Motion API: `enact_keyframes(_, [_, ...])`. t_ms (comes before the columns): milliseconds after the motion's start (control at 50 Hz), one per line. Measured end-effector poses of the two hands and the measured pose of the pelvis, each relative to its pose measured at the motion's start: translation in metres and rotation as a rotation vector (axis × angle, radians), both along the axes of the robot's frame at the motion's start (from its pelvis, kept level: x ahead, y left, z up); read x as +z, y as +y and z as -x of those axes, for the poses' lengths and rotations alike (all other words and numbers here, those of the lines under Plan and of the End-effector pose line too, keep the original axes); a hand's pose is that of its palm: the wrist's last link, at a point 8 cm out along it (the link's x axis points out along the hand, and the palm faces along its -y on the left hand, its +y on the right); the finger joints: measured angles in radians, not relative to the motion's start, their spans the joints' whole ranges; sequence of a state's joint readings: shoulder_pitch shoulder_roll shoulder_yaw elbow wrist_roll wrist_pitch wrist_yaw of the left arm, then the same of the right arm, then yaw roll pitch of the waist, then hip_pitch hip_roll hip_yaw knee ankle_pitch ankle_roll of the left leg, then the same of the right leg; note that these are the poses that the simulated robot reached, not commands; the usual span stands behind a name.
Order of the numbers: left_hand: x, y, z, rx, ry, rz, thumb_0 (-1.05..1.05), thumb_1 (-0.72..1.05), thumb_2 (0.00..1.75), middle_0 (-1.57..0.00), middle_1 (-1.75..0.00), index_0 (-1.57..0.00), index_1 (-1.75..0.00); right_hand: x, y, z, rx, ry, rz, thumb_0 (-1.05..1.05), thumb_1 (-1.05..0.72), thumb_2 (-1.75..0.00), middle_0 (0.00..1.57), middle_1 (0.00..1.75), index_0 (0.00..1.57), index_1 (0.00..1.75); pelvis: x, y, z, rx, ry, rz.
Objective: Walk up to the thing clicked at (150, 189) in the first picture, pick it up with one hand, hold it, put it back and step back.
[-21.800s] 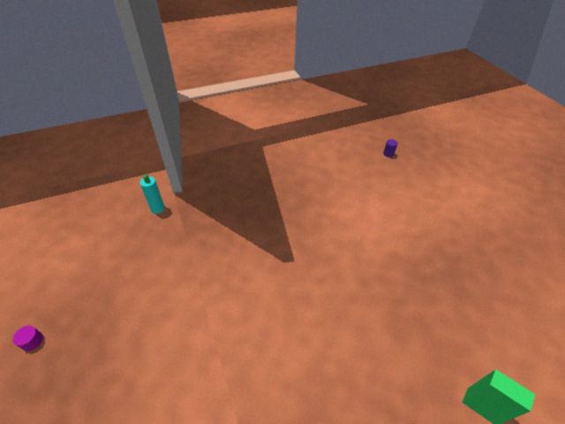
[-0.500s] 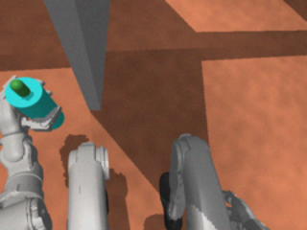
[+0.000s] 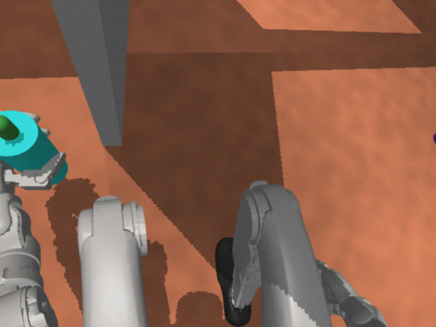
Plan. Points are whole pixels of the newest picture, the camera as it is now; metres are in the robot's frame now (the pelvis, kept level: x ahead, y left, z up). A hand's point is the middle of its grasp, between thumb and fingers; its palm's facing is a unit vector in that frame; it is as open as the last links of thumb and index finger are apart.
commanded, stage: crouch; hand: left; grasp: from the side
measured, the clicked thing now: (28, 150) +0.41 +0.27 -0.08
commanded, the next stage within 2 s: lower in 0.04 s
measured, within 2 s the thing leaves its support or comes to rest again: rests again in 1.60 s
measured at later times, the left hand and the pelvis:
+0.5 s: hand (45, 160) +0.41 +0.27 -0.14, palm faces +0.29 -0.96 +0.00, open 9.1 cm; pelvis +0.00 +0.00 -0.02, yaw -3 degrees
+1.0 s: hand (49, 164) +0.41 +0.27 -0.18, palm faces +0.32 -0.95 +0.01, open 9.1 cm; pelvis -0.01 +0.01 -0.03, yaw -5 degrees
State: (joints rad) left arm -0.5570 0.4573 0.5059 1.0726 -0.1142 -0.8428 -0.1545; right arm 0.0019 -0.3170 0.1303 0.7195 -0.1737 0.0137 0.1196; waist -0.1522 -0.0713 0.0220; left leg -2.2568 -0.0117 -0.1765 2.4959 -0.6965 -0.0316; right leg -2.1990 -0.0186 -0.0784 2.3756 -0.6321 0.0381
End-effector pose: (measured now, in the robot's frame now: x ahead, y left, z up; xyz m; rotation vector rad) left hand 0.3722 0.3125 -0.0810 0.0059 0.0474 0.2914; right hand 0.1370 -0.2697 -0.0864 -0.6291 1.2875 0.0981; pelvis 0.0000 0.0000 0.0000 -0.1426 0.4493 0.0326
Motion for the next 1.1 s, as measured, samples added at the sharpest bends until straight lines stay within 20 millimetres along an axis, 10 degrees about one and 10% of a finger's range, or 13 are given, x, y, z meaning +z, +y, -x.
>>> enact_keyframes(1100, [-0.1,0.002,-0.006,0.033,0.015,0.022,-0.01,-0.3,1.13,-0.78,-1.0,-0.8,-1.02,0.021,0.019,0.0,0.286,0.093,0.162,0.0,-0.93,-0.91,0.21,0.3,0.21,0.3,-0.027,0.016,0.01,-0.052,-0.168,0.119])
